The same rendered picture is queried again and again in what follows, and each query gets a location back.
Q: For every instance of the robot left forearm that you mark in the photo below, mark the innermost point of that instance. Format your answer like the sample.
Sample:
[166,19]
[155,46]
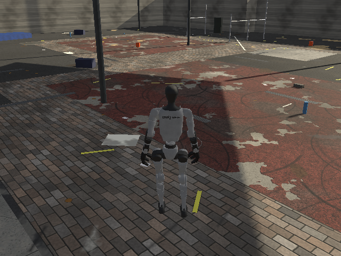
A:
[147,143]

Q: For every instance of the right robot hand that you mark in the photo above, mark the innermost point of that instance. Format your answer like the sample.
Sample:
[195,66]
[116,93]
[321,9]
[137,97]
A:
[194,155]

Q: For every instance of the robot right upper arm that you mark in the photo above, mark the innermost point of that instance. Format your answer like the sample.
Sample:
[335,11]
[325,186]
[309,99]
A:
[189,121]

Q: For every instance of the right robot shin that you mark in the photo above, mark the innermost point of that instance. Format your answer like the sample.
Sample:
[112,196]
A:
[183,193]

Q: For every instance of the left robot hand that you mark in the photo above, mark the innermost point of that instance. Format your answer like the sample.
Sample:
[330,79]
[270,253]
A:
[143,158]

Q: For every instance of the robot head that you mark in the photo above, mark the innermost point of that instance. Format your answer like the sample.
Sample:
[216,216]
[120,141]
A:
[171,92]

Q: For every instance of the robot left upper arm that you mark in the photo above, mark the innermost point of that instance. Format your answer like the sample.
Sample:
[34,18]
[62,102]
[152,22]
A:
[152,121]

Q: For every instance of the robot right forearm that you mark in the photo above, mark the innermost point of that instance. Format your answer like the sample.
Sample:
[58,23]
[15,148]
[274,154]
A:
[194,143]

